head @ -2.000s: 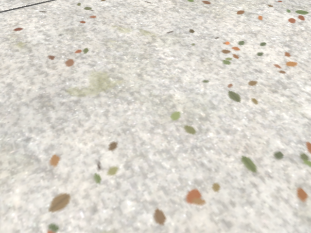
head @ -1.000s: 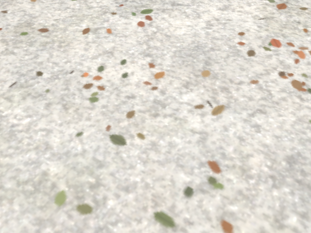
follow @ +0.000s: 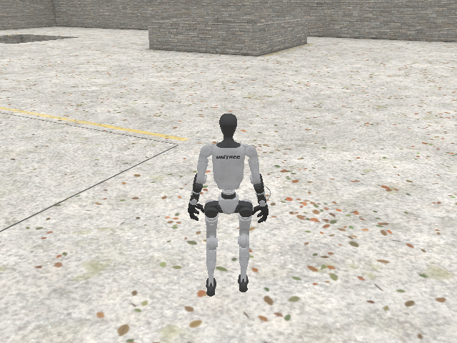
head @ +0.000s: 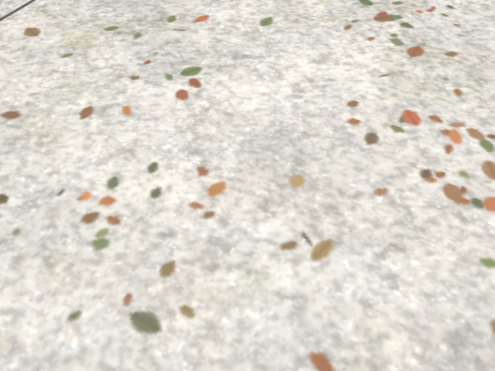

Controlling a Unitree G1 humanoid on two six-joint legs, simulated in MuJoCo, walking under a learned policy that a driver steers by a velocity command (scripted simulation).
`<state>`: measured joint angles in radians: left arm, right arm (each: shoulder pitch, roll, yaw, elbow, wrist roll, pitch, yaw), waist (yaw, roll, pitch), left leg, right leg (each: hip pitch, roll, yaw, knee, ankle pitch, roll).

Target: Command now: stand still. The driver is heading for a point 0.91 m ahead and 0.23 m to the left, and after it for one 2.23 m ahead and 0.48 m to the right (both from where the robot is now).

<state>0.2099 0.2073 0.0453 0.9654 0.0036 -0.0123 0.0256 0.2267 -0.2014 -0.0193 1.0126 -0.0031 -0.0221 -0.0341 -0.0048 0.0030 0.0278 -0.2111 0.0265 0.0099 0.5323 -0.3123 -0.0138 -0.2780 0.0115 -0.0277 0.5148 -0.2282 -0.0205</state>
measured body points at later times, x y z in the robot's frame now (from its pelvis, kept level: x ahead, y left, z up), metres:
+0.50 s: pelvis +0.04 +0.01 -0.01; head +0.04 +0.02 +0.44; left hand +0.05 +0.26 -0.16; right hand +0.05 -0.24 -0.15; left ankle +0.00 +0.12 -0.73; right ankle +0.03 -0.11 -0.73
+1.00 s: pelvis +0.27 -0.02 -0.02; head +0.31 -0.02 +0.43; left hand +0.49 +0.22 -0.12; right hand +0.18 -0.26 -0.16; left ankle +0.04 +0.12 -0.67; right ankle +0.38 -0.11 -0.74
